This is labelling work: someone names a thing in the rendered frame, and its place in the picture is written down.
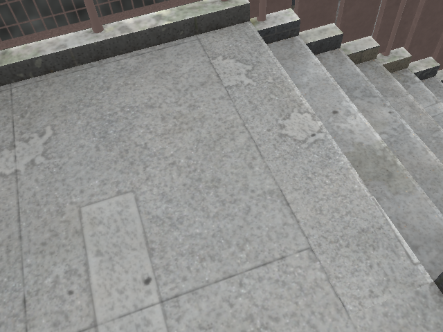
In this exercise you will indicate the stairs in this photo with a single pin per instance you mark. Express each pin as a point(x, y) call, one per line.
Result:
point(390, 128)

